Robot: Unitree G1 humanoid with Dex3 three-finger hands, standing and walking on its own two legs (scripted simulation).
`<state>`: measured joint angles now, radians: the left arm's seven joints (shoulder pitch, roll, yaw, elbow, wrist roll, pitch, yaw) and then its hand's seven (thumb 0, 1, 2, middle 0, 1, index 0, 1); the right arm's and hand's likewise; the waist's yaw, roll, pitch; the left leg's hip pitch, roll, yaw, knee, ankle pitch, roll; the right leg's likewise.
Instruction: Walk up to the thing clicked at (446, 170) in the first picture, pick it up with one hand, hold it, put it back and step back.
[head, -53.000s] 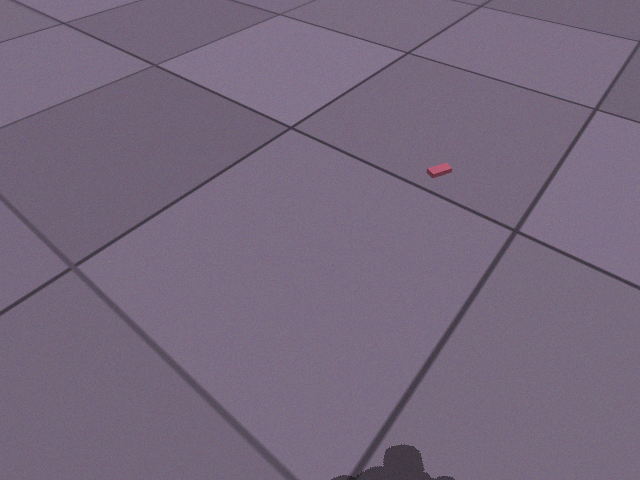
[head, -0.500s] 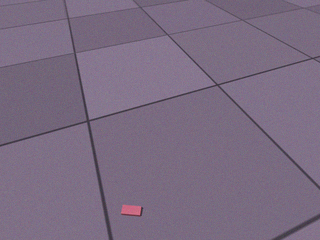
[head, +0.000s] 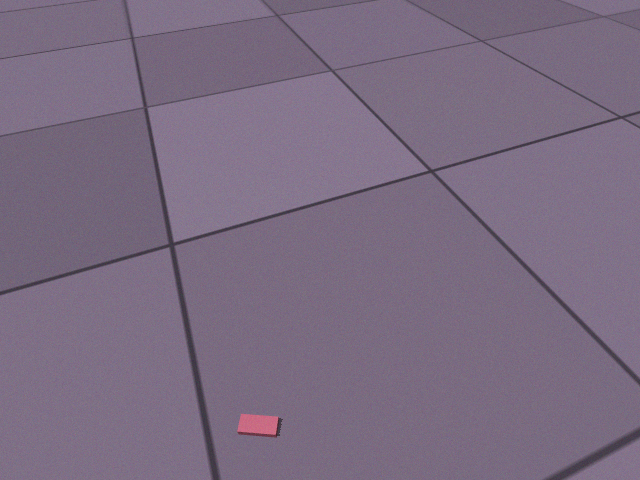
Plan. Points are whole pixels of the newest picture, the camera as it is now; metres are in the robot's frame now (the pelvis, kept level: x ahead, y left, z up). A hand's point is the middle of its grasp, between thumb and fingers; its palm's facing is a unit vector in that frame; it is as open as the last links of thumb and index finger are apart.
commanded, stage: stand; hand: left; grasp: from above
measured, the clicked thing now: (258, 425) +0.44 +0.24 -0.77
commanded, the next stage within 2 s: step back in 0.74 s
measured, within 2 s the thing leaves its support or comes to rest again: neither
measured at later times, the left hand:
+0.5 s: hand out of the picture +0.07 +0.24 -0.16, palm faces -0.01 -0.94 -0.34, open 7.4 cm
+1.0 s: hand out of the picture +0.08 +0.28 -0.17, palm faces -0.03 -0.92 -0.39, open 7.4 cm
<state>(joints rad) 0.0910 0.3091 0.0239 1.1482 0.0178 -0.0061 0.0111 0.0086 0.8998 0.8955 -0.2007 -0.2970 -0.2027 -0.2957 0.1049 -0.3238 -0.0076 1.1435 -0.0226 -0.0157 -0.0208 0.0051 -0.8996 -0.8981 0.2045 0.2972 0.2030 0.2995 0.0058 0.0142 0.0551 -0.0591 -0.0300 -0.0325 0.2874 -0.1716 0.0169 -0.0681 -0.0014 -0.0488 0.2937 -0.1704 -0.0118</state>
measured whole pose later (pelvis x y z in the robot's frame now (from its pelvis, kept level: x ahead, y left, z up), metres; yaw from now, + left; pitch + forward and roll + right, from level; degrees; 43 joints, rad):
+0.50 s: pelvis +0.00 -0.01 +0.00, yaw +0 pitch -3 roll +0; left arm 0.11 0.33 0.01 1.14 0.02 -0.01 0.00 0.01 0.90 0.90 -0.20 -0.30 -0.20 -0.30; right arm 0.12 -0.33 0.00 1.14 -0.02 -0.01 -0.01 0.01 -0.90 -0.90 0.20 0.30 0.20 0.30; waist 0.00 0.01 0.05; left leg -0.07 -0.02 -0.03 0.28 -0.17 0.01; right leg -0.08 0.01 -0.05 0.29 -0.17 -0.02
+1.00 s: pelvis -0.04 +0.02 -0.01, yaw +0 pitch -1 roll +1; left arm 0.06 0.38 0.06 0.97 0.03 0.02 0.02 0.01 0.90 0.90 -0.20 -0.30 -0.20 -0.30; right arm 0.10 -0.40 -0.04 1.00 0.00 0.04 0.00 0.00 -0.90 -0.90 0.20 0.30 0.20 0.30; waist -0.01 -0.03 0.16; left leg -0.34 -0.05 -0.05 0.85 -0.47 0.03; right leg -0.28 -0.04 -0.03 0.52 -0.22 -0.02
